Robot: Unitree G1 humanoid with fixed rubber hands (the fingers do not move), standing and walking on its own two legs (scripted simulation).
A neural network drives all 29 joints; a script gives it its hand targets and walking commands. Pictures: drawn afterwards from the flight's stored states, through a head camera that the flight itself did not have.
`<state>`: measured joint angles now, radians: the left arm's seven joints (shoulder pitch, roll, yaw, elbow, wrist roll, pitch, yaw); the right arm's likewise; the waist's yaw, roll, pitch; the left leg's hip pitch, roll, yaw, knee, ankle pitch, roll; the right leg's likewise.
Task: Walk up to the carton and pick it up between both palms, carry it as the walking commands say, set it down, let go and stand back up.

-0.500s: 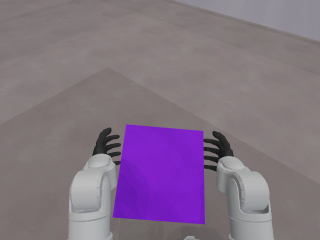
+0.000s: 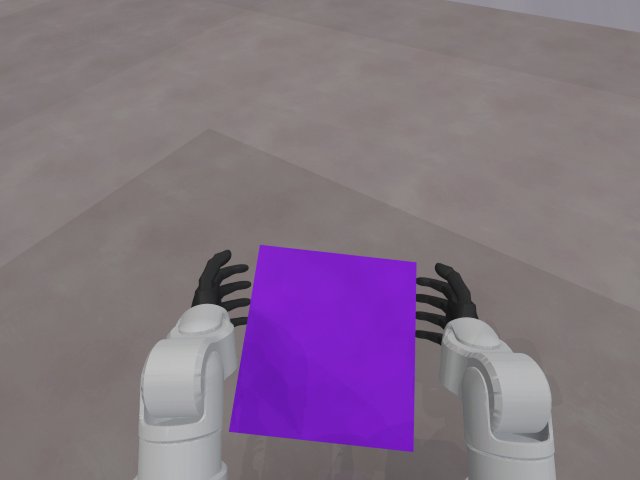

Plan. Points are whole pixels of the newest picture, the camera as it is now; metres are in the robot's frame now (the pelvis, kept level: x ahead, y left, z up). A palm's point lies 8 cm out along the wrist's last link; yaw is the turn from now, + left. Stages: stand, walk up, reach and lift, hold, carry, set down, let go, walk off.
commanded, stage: carry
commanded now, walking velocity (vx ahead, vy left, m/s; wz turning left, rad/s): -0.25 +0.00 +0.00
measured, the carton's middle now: (325, 347) +0.30 -0.01 -0.01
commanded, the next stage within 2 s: none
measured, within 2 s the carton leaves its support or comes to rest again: neither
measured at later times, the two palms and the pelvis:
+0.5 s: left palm out of the picture +0.07 +0.10 +0.10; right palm out of the picture +0.07 -0.17 +0.08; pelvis -0.22 -0.04 -0.01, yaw +0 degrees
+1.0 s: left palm out of the picture -0.18 +0.16 +0.10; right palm out of the picture -0.13 -0.10 +0.10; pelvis -0.42 -0.03 +0.01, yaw +11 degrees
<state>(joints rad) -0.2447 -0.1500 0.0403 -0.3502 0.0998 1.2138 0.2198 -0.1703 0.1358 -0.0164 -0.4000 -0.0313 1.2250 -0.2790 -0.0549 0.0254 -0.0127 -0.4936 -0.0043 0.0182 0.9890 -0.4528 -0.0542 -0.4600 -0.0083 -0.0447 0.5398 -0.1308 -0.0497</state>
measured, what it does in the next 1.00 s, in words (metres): walks backwards: left foot, then right foot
